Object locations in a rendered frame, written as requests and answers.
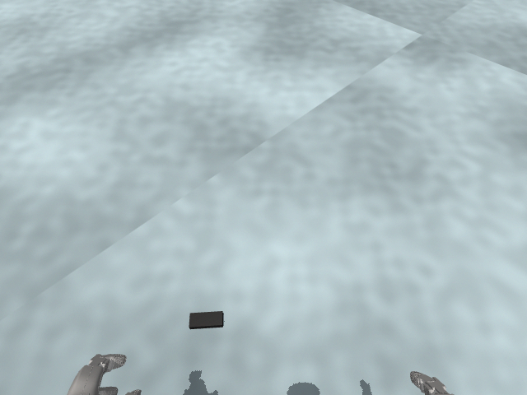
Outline left robot hand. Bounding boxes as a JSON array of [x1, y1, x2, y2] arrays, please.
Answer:
[[67, 354, 142, 395]]

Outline right robot hand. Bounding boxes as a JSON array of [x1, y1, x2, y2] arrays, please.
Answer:
[[410, 371, 454, 395]]

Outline small box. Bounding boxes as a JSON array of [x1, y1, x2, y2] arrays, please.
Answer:
[[189, 311, 223, 329]]

